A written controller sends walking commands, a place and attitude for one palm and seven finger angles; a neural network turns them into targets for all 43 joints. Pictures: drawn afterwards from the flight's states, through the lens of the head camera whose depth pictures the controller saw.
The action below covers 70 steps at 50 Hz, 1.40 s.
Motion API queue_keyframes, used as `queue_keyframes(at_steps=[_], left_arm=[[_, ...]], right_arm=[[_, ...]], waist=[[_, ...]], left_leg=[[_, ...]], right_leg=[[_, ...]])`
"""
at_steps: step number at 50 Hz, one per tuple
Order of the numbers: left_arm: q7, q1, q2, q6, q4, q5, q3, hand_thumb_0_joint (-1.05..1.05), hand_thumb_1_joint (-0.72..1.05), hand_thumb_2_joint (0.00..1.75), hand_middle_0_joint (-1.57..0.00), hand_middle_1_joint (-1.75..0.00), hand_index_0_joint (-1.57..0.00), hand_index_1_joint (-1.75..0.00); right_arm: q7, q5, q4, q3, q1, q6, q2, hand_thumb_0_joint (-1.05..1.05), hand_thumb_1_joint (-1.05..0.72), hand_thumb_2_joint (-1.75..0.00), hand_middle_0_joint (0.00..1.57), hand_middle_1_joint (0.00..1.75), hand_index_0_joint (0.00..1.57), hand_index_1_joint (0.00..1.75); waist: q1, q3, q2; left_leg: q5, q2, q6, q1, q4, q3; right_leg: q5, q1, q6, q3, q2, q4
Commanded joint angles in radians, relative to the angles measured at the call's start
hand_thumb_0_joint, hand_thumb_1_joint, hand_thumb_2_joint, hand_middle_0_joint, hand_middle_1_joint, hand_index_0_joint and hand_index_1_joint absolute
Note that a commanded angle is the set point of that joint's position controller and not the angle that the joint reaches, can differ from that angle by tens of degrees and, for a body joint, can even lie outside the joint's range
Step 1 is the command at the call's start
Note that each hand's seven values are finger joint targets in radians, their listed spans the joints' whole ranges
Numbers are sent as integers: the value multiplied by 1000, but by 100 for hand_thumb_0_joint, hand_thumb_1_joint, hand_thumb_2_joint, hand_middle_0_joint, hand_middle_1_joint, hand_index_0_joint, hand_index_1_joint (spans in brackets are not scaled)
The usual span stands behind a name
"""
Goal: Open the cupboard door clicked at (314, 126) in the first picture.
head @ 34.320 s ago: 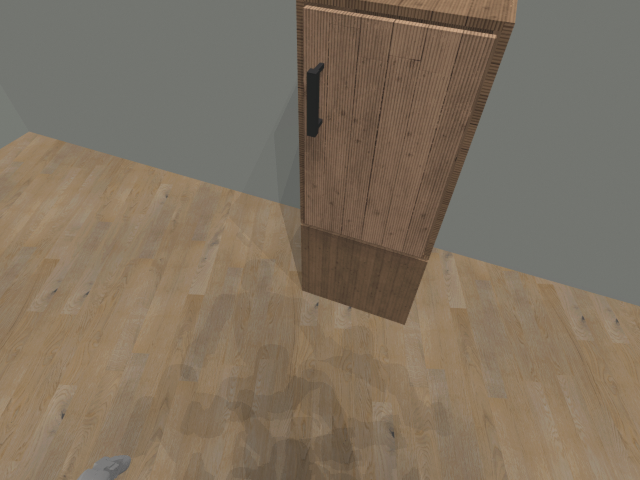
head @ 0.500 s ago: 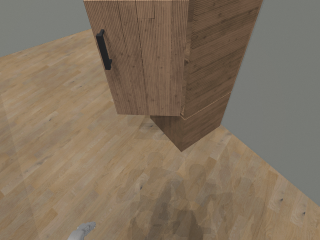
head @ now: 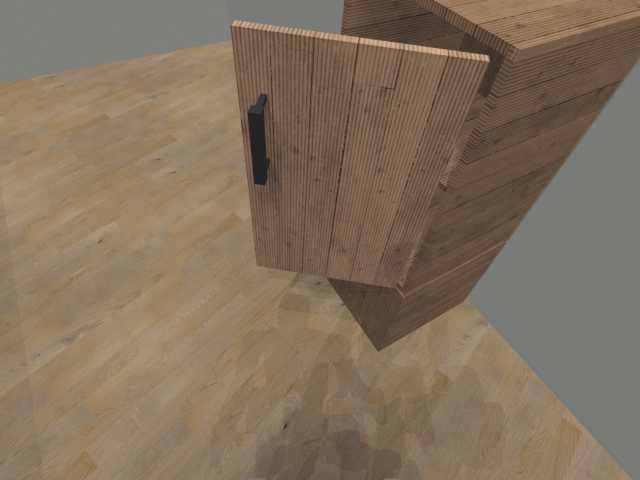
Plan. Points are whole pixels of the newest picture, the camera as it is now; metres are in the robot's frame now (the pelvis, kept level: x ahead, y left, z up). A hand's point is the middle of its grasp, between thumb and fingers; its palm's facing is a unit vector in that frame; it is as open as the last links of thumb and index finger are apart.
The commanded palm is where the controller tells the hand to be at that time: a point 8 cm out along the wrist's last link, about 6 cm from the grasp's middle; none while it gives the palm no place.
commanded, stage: come to a stop and stand still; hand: left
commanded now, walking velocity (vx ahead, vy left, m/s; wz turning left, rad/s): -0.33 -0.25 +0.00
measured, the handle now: (261, 141) +0.60 +0.16 +0.06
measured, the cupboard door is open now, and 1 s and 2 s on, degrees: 51 51 51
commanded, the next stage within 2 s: look again from close up in 1.64 s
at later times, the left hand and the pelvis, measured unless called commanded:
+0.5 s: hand out of the picture +0.10 +0.13 -0.16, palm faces +0.00 -0.96 -0.26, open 7.3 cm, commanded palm none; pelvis +0.02 -0.06 +0.00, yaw +0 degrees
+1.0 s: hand out of the picture +0.00 +0.16 -0.17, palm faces +0.06 -0.98 -0.19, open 7.4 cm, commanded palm none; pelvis +0.01 -0.02 +0.01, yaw +0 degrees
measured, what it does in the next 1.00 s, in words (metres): steps on the spot: right foot, then left foot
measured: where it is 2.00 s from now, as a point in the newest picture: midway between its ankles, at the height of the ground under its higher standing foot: outside the picture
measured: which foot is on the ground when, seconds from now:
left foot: down 0.00-0.38, up 0.40-0.70, down 0.72-1.00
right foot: up 0.00-0.36, down 0.38-1.00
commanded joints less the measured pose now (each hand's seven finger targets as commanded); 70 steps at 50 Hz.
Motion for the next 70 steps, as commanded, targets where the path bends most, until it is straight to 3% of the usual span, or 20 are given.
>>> queue_keyframes(at_steps=[1,12,15,17,18,19,20,21,23,25,29,33,34,36,37,38,40,46,57,70], left_arm=[[11,96,25,9,-36,-12,-4,0,90,90,-20,-30,-20,-30],[14,-71,72,60,-160,-3,26,0,90,90,-20,-30,-20,-30],[16,-61,72,45,-168,-7,24,0,90,90,-20,-30,-20,-30],[20,-8,94,28,-157,-5,28,0,90,90,-20,-30,-20,-30],[27,-5,147,15,-157,1,32,0,90,90,-20,-30,-20,-30],[33,-19,209,4,-154,8,41,0,90,90,-20,-30,-20,-30],[32,-35,222,-1,-162,4,31,0,90,90,-20,-30,-20,-30],[31,-78,215,-1,-172,4,26,0,90,90,-20,-30,-20,-30],[39,-95,177,-9,-163,0,23,0,90,90,-20,-30,-20,-30],[39,-82,180,-11,-158,-3,24,0,90,90,-20,-30,-20,-30],[34,-44,210,-10,-142,2,36,0,90,90,-20,-30,-20,-30],[30,-73,213,-7,-134,-2,40,0,90,90,-20,-30,-20,-30],[26,-83,193,-5,-135,-4,36,0,90,90,-20,-30,-20,-30],[18,-74,124,5,-144,-12,20,0,90,90,-20,-30,-20,-30],[18,-69,97,11,-139,-10,12,0,90,90,-20,-30,-20,-30],[18,-66,82,14,-132,-3,8,0,90,90,-20,-30,-20,-30],[12,-73,99,22,-108,2,3,0,90,90,-20,-30,-20,-30],[9,-34,106,3,-59,-1,-12,0,90,90,-20,-30,-20,-30],[21,8,85,-8,-12,-8,-22,0,90,90,-20,-30,-20,-30],[27,9,75,-6,-6,-12,-20,0,90,90,-20,-30,-20,-30]], right_arm=[[-32,9,5,-6,84,-2,-134,0,-90,-90,20,30,20,30],[-41,-2,15,-59,110,64,-209,0,-90,-90,20,30,20,30],[-32,1,15,-66,123,67,-213,0,-90,-90,20,30,20,30],[-22,12,13,-70,114,72,-209,0,-90,-90,20,30,20,30],[-15,21,3,-66,129,75,-162,0,-90,-90,20,30,20,30],[-6,24,-18,-47,118,82,-88,0,-90,-90,20,30,20,30],[-3,23,-23,-48,92,98,-106,0,-90,-90,20,30,20,30],[4,21,-26,-49,85,106,-94,0,-90,-90,20,30,20,30],[-2,16,-5,-47,85,108,-106,0,-90,-90,20,30,20,30],[3,22,-4,-46,80,104,-113,0,-90,-90,20,30,20,30],[11,23,-16,-43,50,98,-107,0,-90,-90,20,30,20,30],[9,20,-3,-37,113,83,-97,0,-90,-90,20,30,20,30],[8,18,4,-37,132,77,-101,0,-90,-90,20,30,20,30],[1,8,-3,-45,132,62,-176,0,-90,-90,20,30,20,30],[-3,5,-12,-44,105,67,-209,0,-90,-90,20,30,20,30],[-3,1,-18,-42,68,74,-211,0,-90,-90,20,30,20,30],[-3,4,-14,-30,39,67,-178,0,-90,-90,20,30,20,30],[-6,14,13,-19,80,53,-159,0,-90,-90,20,30,20,30],[-21,17,79,-3,147,31,-131,0,-90,-90,20,30,20,30],[-25,16,127,2,204,33,-97,0,-90,-90,20,30,20,30]], waist=[[-2,-148,93],[-50,-99,230],[-48,-136,217],[-20,-172,171],[-26,-179,17],[-31,-122,-209],[-14,-116,-169],[-33,-99,-107],[-42,-93,-177],[-29,-94,-147],[2,-80,-125],[-31,-96,-112],[-41,-90,-85],[-33,-119,130],[-23,-109,183],[-10,-66,125],[-11,-1,160],[-26,-37,65],[-35,-71,65],[-34,-23,45]], left_leg=[[655,303,63,107,-203,-182],[596,340,102,134,-134,-244],[585,311,78,154,-98,-249],[420,247,16,115,-29,-205],[203,167,-43,26,63,-149],[-224,35,-104,-92,167,-61],[-394,22,-109,-77,326,-120],[-363,19,-110,-86,408,-147],[-323,27,-123,-164,455,-157],[-294,24,-134,-155,408,-141],[-265,5,-137,-104,237,-113],[-84,-15,-126,82,-38,-92],[-1,-3,-114,166,-105,-102],[145,172,-30,227,-137,-280],[79,234,17,139,-178,-320],[-77,222,16,25,-197,-299],[-109,145,-22,5,-232,-268],[-57,108,-45,86,-217,-219],[294,109,-54,196,-169,-187],[260,97,-59,161,-174,-180]], right_leg=[[57,42,31,53,-15,-115],[-59,24,13,34,49,-241],[25,122,1,7,61,-449],[250,257,-3,9,48,-666],[437,329,-38,147,-69,-741],[664,314,-124,310,-257,-773],[704,217,-203,308,-341,-797],[703,189,-210,240,-296,-784],[915,307,-186,207,-225,-715],[955,350,-171,163,-216,-705],[812,365,-178,205,-230,-717],[623,278,-128,196,-194,-679],[496,203,-93,174,-158,-660],[185,100,-13,76,-30,-593],[68,152,8,22,-1,-587],[51,214,5,22,12,-621],[123,205,-10,38,2,-650],[187,214,-17,74,-18,-729],[321,241,-14,67,-29,-720],[345,278,-22,57,-32,-730]])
